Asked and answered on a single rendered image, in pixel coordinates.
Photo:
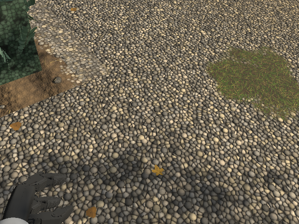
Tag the robot left hand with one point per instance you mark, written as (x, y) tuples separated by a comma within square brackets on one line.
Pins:
[(23, 202)]

